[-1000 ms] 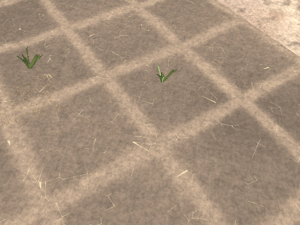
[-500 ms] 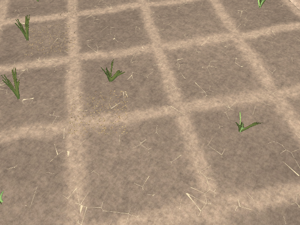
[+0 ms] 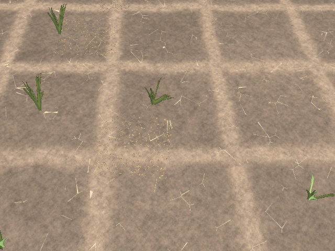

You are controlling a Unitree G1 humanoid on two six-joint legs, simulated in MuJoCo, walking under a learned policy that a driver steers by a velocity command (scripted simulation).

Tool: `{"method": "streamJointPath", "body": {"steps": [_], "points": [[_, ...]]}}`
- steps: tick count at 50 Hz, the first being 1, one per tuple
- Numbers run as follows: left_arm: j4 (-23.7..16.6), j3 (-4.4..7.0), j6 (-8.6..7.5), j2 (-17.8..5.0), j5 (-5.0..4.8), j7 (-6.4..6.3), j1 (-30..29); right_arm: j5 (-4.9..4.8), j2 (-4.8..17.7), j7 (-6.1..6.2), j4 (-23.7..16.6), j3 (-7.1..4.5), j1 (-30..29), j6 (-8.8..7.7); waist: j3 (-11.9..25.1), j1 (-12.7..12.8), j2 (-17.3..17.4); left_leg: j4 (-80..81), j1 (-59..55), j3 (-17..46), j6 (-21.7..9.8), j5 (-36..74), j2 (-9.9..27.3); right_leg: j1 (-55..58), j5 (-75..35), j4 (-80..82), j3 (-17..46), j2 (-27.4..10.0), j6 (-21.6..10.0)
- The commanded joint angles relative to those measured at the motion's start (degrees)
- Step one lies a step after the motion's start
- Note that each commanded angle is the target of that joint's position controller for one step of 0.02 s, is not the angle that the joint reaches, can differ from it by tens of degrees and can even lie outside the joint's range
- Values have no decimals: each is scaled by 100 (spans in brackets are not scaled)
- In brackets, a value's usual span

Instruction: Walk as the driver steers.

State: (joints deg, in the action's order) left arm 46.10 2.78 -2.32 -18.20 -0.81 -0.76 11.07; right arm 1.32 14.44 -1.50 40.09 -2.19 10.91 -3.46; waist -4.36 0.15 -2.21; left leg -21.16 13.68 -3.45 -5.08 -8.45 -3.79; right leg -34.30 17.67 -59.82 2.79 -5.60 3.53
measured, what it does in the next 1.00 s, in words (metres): walks ahead, turning right: right foot, then left foot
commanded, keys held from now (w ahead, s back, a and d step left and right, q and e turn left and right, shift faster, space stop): e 0.82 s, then no key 0.08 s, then q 0.10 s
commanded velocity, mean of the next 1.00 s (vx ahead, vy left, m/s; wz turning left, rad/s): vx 0.05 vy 0.00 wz -0.45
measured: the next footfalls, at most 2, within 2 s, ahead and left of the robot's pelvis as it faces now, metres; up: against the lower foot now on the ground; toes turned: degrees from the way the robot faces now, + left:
right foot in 0.26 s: +0.17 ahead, -0.15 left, +0.00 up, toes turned -10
left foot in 0.72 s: +0.22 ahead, +0.08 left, +0.00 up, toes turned -30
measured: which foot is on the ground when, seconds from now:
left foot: down 0.00-0.28, up 0.30-0.70, down 0.72-1.00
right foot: up 0.00-0.24, down 0.26-0.72, up 0.74-1.00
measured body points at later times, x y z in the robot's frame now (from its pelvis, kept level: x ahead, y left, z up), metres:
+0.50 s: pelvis +0.10 -0.04 +0.00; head +0.15 -0.08 +0.44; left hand +0.31 +0.20 -0.09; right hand +0.20 -0.35 -0.12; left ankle +0.14 +0.11 -0.68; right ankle +0.13 -0.14 -0.74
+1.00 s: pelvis +0.13 +0.00 +0.00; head +0.16 +0.00 +0.45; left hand +0.40 +0.16 -0.11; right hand +0.09 -0.30 -0.10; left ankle +0.19 +0.10 -0.74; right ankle +0.03 -0.13 -0.70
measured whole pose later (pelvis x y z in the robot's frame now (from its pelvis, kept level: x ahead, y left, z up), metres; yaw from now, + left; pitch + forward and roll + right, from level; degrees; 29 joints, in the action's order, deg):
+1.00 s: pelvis +0.13 +0.00 +0.00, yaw -31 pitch +1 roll -1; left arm 37.6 4.7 3.6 -18.1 -0.2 -1.7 10.8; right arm 0.4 14.3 1.4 44.1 -2.7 10.6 0.2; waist -2.7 -1.6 -1.8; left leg -25.5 13.1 -0.6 -0.7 -13.3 1.6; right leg -22.6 24.9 -49.0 5.1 0.8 5.3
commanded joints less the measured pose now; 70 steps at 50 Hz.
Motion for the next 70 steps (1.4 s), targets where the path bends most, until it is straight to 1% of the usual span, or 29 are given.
{"method": "streamJointPath", "body": {"steps": [1, 8, 11, 13, 14, 15, 16, 17, 19, 22, 27, 32, 35, 36, 37, 38, 39, 42, 45, 49, 53, 54, 55, 56, 58, 60, 63, 68, 70], "points": [[-76, 72, 57, -251, 41, -30, 649, 40, 747, 118, -228, -207, -430, -114, 805, 220, 703, 705, -31, 100, -790, 3650, 1434, 839, -989, 784, 28, -33, 83], [-618, 139, 141, -357, 40, 163, -124, -90, 995, 285, 139, -312, -215, 229, 607, -137, 648, 399, -1003, 115, -784, 2874, 1927, 397, -777, 1816, -198, 41, -108], [-783, 186, 187, -343, 30, 261, -94, -209, 1048, 347, 173, -356, -271, 364, 564, -74, 702, -194, -1205, 186, -639, 2950, 2085, 470, -269, 2216, -401, 189, -326], [-745, 283, 144, -480, 36, 266, 351, -271, 998, 406, 222, -359, -199, 403, 814, 179, 478, -1244, -1001, -161, -182, 3119, 1698, 1469, -1426, 3282, -491, 459, -632], [-746, 460, 128, -1045, 67, 171, 728, -133, 907, 409, 149, -335, -47, 353, 1197, 229, -383, -2527, -215, -486, 285, 1987, 1112, 2553, -3903, 3486, 565, -123, -1015], [-823, 579, 142, -1629, 167, 94, 852, 92, 530, 353, -96, -200, -25, 305, 1555, 82, -1640, -4310, 1779, -401, 813, -2576, 3, 3912, -5917, 3454, 2644, -1533, -2345], [-893, 435, 122, -1107, 182, 104, 937, 43, 702, 272, -34, -216, -285, 273, 2229, 390, -865, -4997, 1990, 799, 761, -3189, 47, 4086, -5283, 3601, 2844, -1580, -2599], [-979, 398, 92, -967, 153, 109, 564, -149, 831, 239, -65, -262, -455, 289, 1793, 293, -489, -5178, 2244, 890, 707, -2842, 228, 3756, -4745, 3646, 2291, -1353, -2361], [-1077, 343, 149, -725, -29, 43, 37, -116, 870, 336, 6, -304, -559, 360, 1225, 101, 9, -4588, 2351, 867, 761, -2120, 458, 3107, -3492, 3821, 1770, -894, -1866], [-1170, 364, 260, -787, 50, -42, -98, -142, 723, 367, 44, -292, -400, 409, 1152, -76, -431, -3800, 1749, 750, 933, -1637, 302, 2545, -3130, 3981, 1522, -494, -1732], [-1252, 440, 354, -942, 39, -154, -96, -155, 652, 375, 79, -264, -470, 394, 1235, 33, -543, -2698, 1302, 838, 1067, -1235, 208, 2314, -2186, 3977, 1755, -365, -1647], [-1341, 441, 442, -920, 45, -125, -229, -191, 748, 281, 64, -304, -457, 275, 1090, 97, -783, -1783, 884, 898, 936, -1220, 131, 2185, -1421, 3943, 2369, -287, -1546], [-1403, 415, 508, -856, -49, -141, -418, -197, 790, 204, 202, -360, -6, 172, 1062, -173, -749, -245, 31, 741, 710, -382, 147, 1996, -1392, 3591, 2460, -21, -1263], [-1411, 369, 517, -694, -47, -150, -284, -134, 1057, 218, 236, -440, 161, 172, 1103, -146, -387, 135, -550, 1154, 490, -95, 745, 1539, -669, 3157, 2204, 276, -977], [-1494, 296, 495, -397, -8, -125, -14, -14, 1608, 261, 171, -546, 12, 233, 987, 195, 1207, 378, -946, 2532, -186, 610, 2012, 514, 1020, 1965, 1134, 1167, -598], [-1532, 420, 422, -781, 31, -115, -82, 173, 1499, 241, 95, -523, -82, 228, 802, 59, 1777, 591, -463, 3389, -969, 1074, 2711, 18, 1891, 612, 696, 1301, -321], [-1408, 536, 410, -1103, 34, -102, 40, 142, 1197, 267, -61, -428, -407, 205, 709, 158, 1265, 521, -308, 2975, -986, 1080, 2591, 62, 1548, -216, 789, 1023, -216], [-1148, 498, 556, -779, 25, -125, 241, -107, 821, 349, -124, -302, -685, 232, 507, 148, 958, 305, -425, 1760, -545, 1032, 1822, -115, 729, -1056, 610, 941, 66], [-1331, 368, 528, -478, -44, -113, -130, -69, 877, 390, -17, -292, -259, 306, 537, -109, 1099, 278, -839, 1358, -699, 1456, 1664, -123, 584, -470, 329, 915, 208], [-1337, 134, 480, -2, 113, -90, -245, -108, 824, 281, 75, -221, -306, 306, 825, -136, 1320, 114, -682, 1207, -688, 1680, 1567, 1334, 868, 1709, 25, 560, 196], [-1026, 256, 453, -407, 89, -96, 139, -312, 1063, 162, 294, -241, 24, 271, 560, -4, 1156, -120, -81, 1500, -392, 1631, 1404, 2856, -1093, 4290, -176, 702, -100], [-1053, 316, 454, -720, 102, -160, 282, -239, 1039, 128, 286, -213, 122, 199, 809, -36, 811, -231, 281, 1530, -73, 1178, 1310, 3524, -1916, 4053, 252, 203, -285], [-1083, 398, 498, -1118, 167, -236, 387, -87, 822, 51, 191, -144, 153, 106, 1101, -169, -173, -735, 772, 1138, 247, 77, 862, 4031, -3427, 3470, 718, -556, -649], [-985, 398, 511, -993, 189, -182, 248, -193, 670, 68, 162, -111, 9, 99, 1108, -126, -925, -953, 726, 555, 520, -943, 498, 3341, -2631, 3638, 845, -780, -1134], [-1076, 352, 441, -700, 202, -149, -83, -226, 930, 135, 123, -202, -340, 205, 650, 17, -863, -1583, 979, 357, 646, -977, 409, 2949, -1846, 3909, 917, -766, -1217], [-1095, 358, 354, -711, 168, -186, -159, -220, 891, 178, 118, -251, -186, 359, 508, 27, -1094, -2422, 1198, 377, 660, -1827, 449, 2789, -2395, 3918, 1044, -1105, -1418], [-1048, 366, 275, -706, 117, -221, -238, -271, 772, 136, 30, -284, -126, 498, 456, 3, -749, -3277, 1564, 456, 702, -2514, 656, 2830, -3218, 3871, 924, -1395, -1639], [-987, 416, 356, -807, -12, -196, -652, -274, 769, -19, -57, -304, 122, 596, 726, -144, -663, -1810, 500, -39, 619, -1173, 514, 2605, -2987, 3401, 128, -1113, -1277], [-803, 378, 353, -621, -56, -169, -335, -210, 943, 8, -8, -404, 435, 593, 765, -229, -45, -519, -437, 151, 317, 204, 310, 2041, -1628, 2402, -433, -696, -722]]}}
Velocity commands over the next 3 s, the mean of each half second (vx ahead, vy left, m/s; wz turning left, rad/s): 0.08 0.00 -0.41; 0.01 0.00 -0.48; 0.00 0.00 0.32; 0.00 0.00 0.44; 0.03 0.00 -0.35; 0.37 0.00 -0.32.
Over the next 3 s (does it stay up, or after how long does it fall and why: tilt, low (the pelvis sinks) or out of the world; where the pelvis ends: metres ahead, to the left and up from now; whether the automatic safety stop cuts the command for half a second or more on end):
stays up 0.27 -0.15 -0.01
